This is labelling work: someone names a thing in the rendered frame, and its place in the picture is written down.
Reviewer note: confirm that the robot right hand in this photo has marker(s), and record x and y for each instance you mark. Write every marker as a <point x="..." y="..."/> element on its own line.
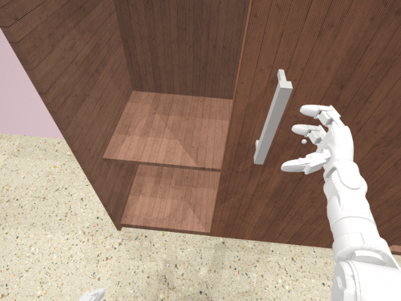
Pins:
<point x="337" y="141"/>

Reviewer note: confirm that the handle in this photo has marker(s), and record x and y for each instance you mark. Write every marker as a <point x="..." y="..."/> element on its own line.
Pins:
<point x="280" y="99"/>

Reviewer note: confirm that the right robot forearm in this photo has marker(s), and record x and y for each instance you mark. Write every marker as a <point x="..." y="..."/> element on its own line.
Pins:
<point x="354" y="230"/>

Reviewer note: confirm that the robot right upper arm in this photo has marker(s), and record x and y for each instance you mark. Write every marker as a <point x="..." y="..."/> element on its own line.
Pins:
<point x="359" y="281"/>

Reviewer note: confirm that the robot left hand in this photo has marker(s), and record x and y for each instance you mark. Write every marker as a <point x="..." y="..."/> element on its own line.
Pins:
<point x="95" y="295"/>

